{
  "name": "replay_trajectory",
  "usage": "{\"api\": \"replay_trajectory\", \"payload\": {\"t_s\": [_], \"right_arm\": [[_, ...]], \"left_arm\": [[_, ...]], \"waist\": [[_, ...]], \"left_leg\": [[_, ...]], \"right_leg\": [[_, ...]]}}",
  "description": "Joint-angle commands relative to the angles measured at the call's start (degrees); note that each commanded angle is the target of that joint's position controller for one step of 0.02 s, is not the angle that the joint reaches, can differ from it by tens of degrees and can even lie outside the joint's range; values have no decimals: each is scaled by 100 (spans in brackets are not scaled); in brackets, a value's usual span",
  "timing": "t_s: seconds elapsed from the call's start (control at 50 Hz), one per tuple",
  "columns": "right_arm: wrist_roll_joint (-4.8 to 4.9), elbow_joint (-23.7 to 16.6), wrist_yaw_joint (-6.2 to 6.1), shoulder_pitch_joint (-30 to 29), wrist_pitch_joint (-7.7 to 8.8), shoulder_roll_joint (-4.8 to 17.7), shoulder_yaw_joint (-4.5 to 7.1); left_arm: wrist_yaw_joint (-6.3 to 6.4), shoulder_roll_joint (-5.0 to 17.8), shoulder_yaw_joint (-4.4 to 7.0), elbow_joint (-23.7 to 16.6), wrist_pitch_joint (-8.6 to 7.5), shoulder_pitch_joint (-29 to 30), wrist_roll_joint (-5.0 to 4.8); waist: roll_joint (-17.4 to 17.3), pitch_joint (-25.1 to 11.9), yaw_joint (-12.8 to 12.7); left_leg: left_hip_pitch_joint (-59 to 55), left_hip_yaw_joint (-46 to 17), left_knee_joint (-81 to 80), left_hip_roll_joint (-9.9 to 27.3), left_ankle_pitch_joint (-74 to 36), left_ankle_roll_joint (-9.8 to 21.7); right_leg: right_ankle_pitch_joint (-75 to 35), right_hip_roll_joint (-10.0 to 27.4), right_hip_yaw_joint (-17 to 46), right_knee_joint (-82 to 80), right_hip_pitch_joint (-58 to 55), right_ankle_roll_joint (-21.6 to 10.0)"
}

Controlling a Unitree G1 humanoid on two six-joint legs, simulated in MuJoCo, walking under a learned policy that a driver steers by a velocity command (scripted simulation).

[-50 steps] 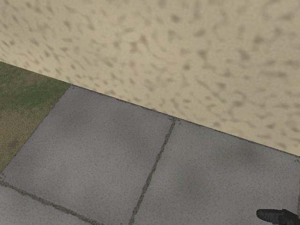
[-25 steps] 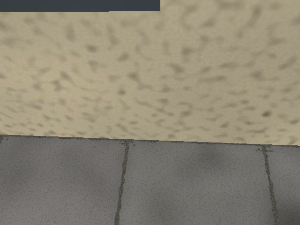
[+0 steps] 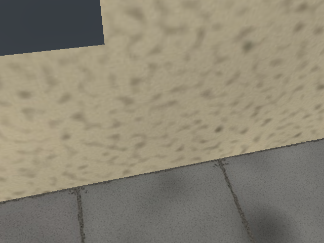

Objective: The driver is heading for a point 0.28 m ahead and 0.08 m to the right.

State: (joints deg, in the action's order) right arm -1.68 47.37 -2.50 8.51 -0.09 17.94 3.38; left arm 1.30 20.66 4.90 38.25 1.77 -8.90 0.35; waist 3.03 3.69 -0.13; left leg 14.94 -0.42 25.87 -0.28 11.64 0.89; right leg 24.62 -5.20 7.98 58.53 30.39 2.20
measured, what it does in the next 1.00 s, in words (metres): steps on the spot, turning right: right foot, then left foot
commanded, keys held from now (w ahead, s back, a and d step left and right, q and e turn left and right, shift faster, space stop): e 0.66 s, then no key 0.34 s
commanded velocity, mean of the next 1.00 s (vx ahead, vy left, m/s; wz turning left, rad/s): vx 0.00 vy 0.00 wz -0.50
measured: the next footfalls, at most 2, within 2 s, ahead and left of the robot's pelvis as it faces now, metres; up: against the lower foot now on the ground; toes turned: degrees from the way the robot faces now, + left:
right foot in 0.38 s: +0.05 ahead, -0.16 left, +0.00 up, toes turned -14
left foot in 0.82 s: +0.11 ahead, +0.04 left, +0.00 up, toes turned -18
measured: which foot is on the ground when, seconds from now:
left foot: down 0.00-0.36, up 0.38-0.80, down 0.82-1.00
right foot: up 0.00-0.36, down 0.38-0.82, up 0.84-1.00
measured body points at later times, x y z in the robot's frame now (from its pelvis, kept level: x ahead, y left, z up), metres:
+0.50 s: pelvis +0.01 -0.05 +0.00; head +0.05 -0.09 +0.44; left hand +0.26 +0.17 -0.07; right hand +0.04 -0.37 -0.13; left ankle +0.03 +0.11 -0.66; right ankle +0.01 -0.15 -0.74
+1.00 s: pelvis +0.03 -0.04 +0.00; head +0.07 -0.03 +0.45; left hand +0.31 +0.13 -0.10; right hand +0.01 -0.34 -0.10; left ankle +0.10 +0.08 -0.74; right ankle -0.05 -0.15 -0.71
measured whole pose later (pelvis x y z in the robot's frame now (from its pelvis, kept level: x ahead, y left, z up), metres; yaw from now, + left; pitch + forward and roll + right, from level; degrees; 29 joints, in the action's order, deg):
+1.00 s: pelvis +0.03 -0.04 +0.00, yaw -29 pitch +0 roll -1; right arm -0.9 42.5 -0.7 11.2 0.6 15.7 0.9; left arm 0.7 19.1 2.6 37.7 1.7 -9.8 0.5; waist 1.9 2.5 1.0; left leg 13.5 -2.3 27.1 1.5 14.0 -0.8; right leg 29.2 -3.0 6.1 45.7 19.3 4.4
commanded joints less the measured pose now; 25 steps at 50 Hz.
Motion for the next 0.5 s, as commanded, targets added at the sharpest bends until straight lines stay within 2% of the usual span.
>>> {"api": "replay_trajectory", "payload": {"t_s": [0.02, 0.06, 0.1, 0.16, 0.22, 0.24, 0.28, 0.32, 0.34, 0.36, 0.38, 0.4, 0.42, 0.44, 0.46, 0.48, 0.5], "right_arm": [[75, -479, -133, -438, -74, 663, 64], [33, -425, -179, -86, -196, 773, 71], [31, -412, -206, 143, -255, 904, 104], [67, -431, -209, 160, -297, 1072, 164], [94, -468, -174, 59, -325, 1173, 216], [109, -470, -154, 81, -324, 1220, 245], [202, -459, -106, 135, -287, 1222, 260], [294, -460, -94, 52, -267, 1212, 271], [333, -440, -93, 80, -246, 1110, 248], [274, -314, -55, 453, -208, 848, 182], [-19, -437, 9, 523, -180, 512, 85], [-108, -845, -34, 65, -150, 420, 35], [-40, -817, -45, -150, -141, 666, 85], [148, -982, -40, -140, -106, 701, 72], [175, -758, -84, 6, -110, 931, 157], [127, -739, -121, 19, -110, 1023, 192], [118, -665, -102, 118, -129, 968, 189]], "left_arm": [[-65, 474, 135, -286, -74, -62, -96], [-109, 350, 68, -431, -132, 212, -162], [-125, 339, 35, -512, -161, 347, -143], [-174, 256, -38, -587, -172, 434, -95], [-264, 181, -111, -631, -171, 474, -77], [-294, 284, -87, -628, -171, 415, -90], [-357, 293, -82, -638, -146, 316, -68], [-398, 286, -49, -593, -130, 136, -52], [-383, 325, 0, -496, -129, -75, -31], [-316, 532, 107, -381, -123, -366, -34], [-205, 1041, 251, -382, -114, -638, -79], [-217, 1529, 326, -609, -219, -577, 158], [-230, 1169, 246, -611, -367, -608, 148], [-234, 1262, 287, -580, -412, -381, 112], [-221, 1049, 256, -608, -411, 22, -11], [-160, 823, 178, -653, -340, 309, -96], [-124, 666, 78, -668, -280, 368, -97]], "waist": [[-1005, -329, -23], [-1096, -381, 172], [-1122, -510, 312], [-1149, -544, 354], [-1212, -508, 319], [-1194, -485, 321], [-1274, -513, 260], [-1185, -565, 87], [-1041, -643, -26], [-505, -804, -85], [841, -812, -73], [1366, -999, -166], [488, -1245, -348], [730, -1361, -170], [292, -1011, 3], [271, -879, 110], [383, -866, 180]], "left_leg": [[-736, -1008, -1061, 1308, -868, 906], [-1241, -842, -1072, 1392, -1144, 1036], [-1677, -828, -1064, 1591, -1350, 1142], [-1733, -589, -1101, 1731, -1434, 1161], [-1336, -190, -1097, 1712, -1466, 1050], [-1135, -101, -1088, 1719, -1465, 1015], [-1126, -35, -909, 1840, -1553, 903], [-1079, 106, -522, 1849, -1621, 685], [-892, 290, -135, 1733, -1465, 488], [-394, 644, 664, 1453, -1016, 176], [1153, 1038, 2196, 907, 1239, -309], [2329, 444, 3478, 139, 2846, -625], [2461, -291, 4370, 243, 2710, -664], [2513, -446, 4385, 220, 2241, -606], [2438, -478, 4203, 402, 1717, -618], [2362, -493, 3964, 414, 1333, -666], [1952, -367, 3966, 320, 1141, -723]], "right_leg": [[-273, 300, -179, 1009, 726, 230], [-391, 415, -293, 639, 978, 322], [-377, 549, -326, 239, 1021, 405], [-400, 753, -517, -395, 697, 426], [-468, 847, -773, -1128, -12, 301], [-486, 819, -895, -1367, -299, 235], [-444, 794, -961, -1796, -596, 69], [-795, 718, -1076, -2640, -1052, -168], [-1196, 581, -1147, -3220, -1549, -324], [-1789, 558, -890, -3642, -2395, -489], [-4195, 1566, 515, -3614, -3470, -856], [-4682, 2878, 2576, -3777, -3248, -2195], [-5706, 2692, 2040, -3584, -3511, -2359], [-4589, 2538, 1895, -3798, -3139, -2355], [-3752, 2066, 1398, -3837, -2855, -1900], [-3511, 1855, 1196, -3812, -2589, -1645], [-3578, 1647, 944, -3819, -2185, -1552]]}}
